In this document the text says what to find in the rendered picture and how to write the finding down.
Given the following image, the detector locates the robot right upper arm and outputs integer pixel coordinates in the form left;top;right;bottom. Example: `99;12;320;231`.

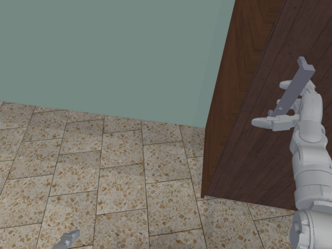
289;209;332;249

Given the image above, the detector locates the left robot hand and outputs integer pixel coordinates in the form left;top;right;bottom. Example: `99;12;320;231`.
51;229;80;249

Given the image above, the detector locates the handle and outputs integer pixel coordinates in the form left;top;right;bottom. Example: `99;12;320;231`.
268;57;315;123

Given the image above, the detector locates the robot right forearm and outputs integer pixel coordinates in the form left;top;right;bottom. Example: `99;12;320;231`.
289;120;332;214

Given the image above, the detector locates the wardrobe door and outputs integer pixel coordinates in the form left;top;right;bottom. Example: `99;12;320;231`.
205;0;332;211

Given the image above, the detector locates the right robot hand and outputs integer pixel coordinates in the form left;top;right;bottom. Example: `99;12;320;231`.
252;80;323;131

